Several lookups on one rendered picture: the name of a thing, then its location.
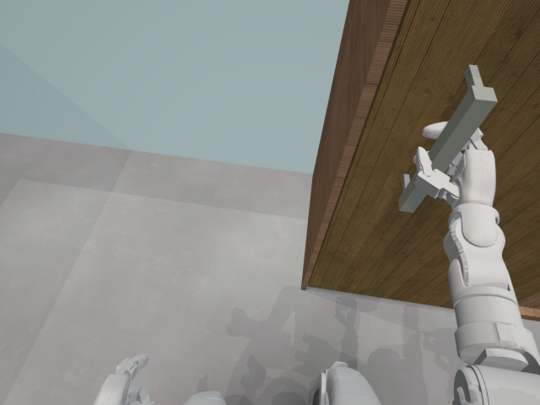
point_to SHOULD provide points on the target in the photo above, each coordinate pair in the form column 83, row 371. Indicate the robot left hand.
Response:
column 115, row 389

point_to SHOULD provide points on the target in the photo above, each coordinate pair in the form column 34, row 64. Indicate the right robot forearm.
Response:
column 490, row 329

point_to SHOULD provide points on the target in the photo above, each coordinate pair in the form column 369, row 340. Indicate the right robot thigh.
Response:
column 345, row 386

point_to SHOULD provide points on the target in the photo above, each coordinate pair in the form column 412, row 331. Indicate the handle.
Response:
column 473, row 109

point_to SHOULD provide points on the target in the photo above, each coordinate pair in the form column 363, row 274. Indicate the robot right hand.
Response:
column 473, row 172

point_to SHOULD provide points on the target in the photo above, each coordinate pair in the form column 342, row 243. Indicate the wardrobe door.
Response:
column 372, row 248
column 531, row 301

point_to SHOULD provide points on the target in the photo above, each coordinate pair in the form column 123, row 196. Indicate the right robot upper arm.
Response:
column 483, row 385

